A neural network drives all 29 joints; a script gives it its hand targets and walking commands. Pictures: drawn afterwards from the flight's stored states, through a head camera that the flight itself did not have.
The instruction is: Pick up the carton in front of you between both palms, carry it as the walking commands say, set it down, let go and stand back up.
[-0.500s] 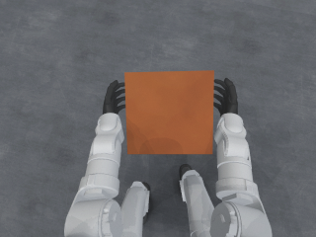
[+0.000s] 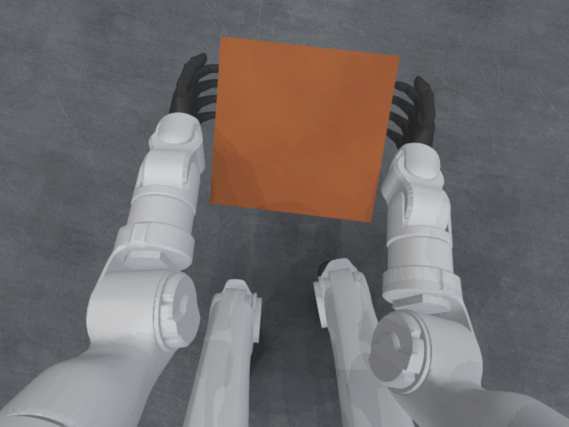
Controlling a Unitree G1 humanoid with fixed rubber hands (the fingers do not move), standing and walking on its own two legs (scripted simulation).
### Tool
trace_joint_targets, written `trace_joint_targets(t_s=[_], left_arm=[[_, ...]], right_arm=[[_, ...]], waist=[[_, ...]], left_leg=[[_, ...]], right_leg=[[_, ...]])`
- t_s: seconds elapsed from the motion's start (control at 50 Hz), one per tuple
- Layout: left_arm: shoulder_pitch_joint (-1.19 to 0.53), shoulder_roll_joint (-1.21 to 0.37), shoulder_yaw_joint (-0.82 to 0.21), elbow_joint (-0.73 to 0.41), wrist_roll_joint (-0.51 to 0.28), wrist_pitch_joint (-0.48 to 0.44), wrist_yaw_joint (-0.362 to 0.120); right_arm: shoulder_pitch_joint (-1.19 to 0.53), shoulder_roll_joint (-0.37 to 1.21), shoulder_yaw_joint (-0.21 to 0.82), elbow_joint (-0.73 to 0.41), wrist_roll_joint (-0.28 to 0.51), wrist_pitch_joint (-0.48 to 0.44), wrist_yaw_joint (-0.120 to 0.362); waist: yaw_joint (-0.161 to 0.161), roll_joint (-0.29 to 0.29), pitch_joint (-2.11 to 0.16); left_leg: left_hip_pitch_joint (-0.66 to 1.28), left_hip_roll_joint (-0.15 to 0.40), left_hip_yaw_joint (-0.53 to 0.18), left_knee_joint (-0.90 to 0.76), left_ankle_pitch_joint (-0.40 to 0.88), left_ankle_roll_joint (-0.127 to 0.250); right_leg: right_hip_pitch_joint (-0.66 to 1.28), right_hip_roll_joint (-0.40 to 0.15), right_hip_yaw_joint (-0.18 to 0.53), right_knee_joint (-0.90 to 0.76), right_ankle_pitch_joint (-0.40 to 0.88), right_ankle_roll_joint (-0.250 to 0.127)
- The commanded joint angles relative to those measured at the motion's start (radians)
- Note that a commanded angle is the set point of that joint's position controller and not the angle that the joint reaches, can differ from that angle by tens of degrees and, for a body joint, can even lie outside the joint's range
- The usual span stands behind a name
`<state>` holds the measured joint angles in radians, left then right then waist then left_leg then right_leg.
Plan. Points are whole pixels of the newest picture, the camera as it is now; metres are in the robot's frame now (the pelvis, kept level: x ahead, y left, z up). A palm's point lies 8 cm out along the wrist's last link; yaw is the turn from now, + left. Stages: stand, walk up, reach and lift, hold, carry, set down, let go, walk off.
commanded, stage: set down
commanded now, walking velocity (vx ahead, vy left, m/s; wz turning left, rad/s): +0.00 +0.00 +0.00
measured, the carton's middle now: (299, 135) +0.49 -0.06 -0.19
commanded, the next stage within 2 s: none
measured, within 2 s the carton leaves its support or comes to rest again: rests again in 1.50 s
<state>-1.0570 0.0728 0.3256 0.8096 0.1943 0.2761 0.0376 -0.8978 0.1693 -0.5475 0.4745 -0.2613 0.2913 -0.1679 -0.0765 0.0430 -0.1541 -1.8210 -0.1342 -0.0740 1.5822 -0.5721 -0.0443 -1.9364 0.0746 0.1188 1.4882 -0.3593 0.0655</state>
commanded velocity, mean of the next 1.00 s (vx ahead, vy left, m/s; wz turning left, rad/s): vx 0.00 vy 0.00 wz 0.00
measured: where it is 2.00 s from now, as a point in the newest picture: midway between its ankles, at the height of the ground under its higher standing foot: (292, 334)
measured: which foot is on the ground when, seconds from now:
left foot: down 0.00-1.00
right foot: down 0.00-1.00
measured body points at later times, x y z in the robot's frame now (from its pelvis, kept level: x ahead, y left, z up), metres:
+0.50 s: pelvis -0.02 +0.02 -0.10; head +0.34 +0.01 +0.17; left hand +0.57 +0.07 -0.25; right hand +0.46 -0.20 -0.25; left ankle +0.05 +0.13 -0.52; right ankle +0.12 -0.13 -0.52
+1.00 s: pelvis -0.01 +0.03 -0.14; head +0.36 +0.04 +0.10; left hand +0.59 +0.06 -0.32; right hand +0.47 -0.22 -0.31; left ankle +0.05 +0.12 -0.52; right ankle +0.12 -0.13 -0.52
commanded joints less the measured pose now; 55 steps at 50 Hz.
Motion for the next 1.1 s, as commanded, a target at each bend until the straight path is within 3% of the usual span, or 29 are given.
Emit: trace_joint_targets(t_s=[0.0,0.36,0.62,0.68,0.74,0.84,1.08], left_arm=[[-0.612,-0.896,-0.444,-0.033,-0.140,-0.047,-0.275],[-0.848,-0.734,-0.436,0.133,-0.172,-0.062,-0.201],[-1.013,-0.575,-0.516,0.211,-0.242,-0.085,-0.155],[-1.060,-0.550,-0.538,0.193,-0.258,-0.103,-0.152],[-1.003,-0.536,-0.511,0.242,-0.207,-0.098,-0.149],[-0.927,-0.582,-0.458,0.304,-0.157,-0.097,-0.156],[-0.867,-0.463,-0.352,0.398,-0.061,-0.073,-0.176]], right_arm=[[-0.668,0.856,0.604,0.091,0.144,-0.004,0.264],[-0.918,0.649,0.434,0.086,0.154,-0.034,0.242],[-1.047,0.468,0.344,0.083,0.205,-0.073,0.212],[-1.029,0.497,0.334,0.115,0.240,-0.086,0.205],[-1.026,0.494,0.292,0.146,0.246,-0.085,0.212],[-1.002,0.490,0.248,0.205,0.221,-0.086,0.245],[-0.943,0.418,0.135,0.295,0.156,-0.073,0.258]], waist=[[-0.032,-0.021,-1.060],[-0.126,0.104,-0.995],[-0.208,0.182,-0.964],[-0.199,0.204,-0.956],[-0.189,0.246,-0.865],[-0.168,0.235,-0.759],[-0.138,0.196,-0.515]], left_leg=[[0.155,-0.070,0.133,-0.132,0.204,0.027],[0.120,-0.054,0.115,0.073,0.218,0.017],[0.146,-0.026,0.082,0.228,0.310,0.022],[0.132,-0.021,0.085,0.256,0.334,0.027],[0.161,-0.006,0.064,0.276,0.392,0.031],[0.131,0.002,0.037,0.294,0.454,0.036],[-0.021,0.005,0.032,0.288,0.263,0.060]], right_leg=[[0.920,0.066,-0.174,-0.003,0.305,0.017],[0.589,0.039,-0.239,0.240,0.268,0.024],[0.490,0.005,-0.258,0.394,0.342,0.030],[0.496,0.011,-0.254,0.422,0.385,0.027],[0.360,0.016,-0.252,0.432,0.360,0.031],[0.257,0.017,-0.248,0.451,0.342,0.025],[0.154,0.012,-0.237,0.469,0.195,0.023]])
